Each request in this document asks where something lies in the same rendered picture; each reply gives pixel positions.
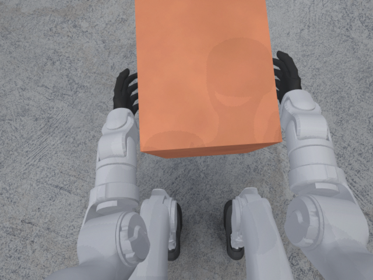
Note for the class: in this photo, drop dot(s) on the carton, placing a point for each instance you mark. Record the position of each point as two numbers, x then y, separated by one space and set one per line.
206 83

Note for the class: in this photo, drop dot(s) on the robot left foot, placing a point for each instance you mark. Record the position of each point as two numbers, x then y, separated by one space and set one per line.
174 253

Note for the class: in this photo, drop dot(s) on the robot right foot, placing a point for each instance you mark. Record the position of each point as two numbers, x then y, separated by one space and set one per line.
234 253

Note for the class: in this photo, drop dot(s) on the robot left hand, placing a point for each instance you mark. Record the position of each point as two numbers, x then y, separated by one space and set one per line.
122 93

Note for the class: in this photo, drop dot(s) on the robot foot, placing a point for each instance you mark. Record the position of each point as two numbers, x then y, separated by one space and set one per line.
174 253
234 253

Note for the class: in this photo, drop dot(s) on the robot right forearm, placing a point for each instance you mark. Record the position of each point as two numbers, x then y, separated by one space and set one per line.
310 149

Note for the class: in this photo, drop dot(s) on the robot left forearm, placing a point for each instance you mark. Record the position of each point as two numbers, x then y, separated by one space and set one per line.
116 166

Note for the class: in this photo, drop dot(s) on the robot right hand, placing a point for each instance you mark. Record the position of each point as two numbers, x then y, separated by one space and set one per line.
288 75

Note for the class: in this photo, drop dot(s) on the robot left upper arm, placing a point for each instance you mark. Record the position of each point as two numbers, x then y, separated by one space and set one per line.
109 248

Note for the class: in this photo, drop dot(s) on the robot right upper arm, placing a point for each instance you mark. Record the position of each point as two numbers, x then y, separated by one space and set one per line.
333 234

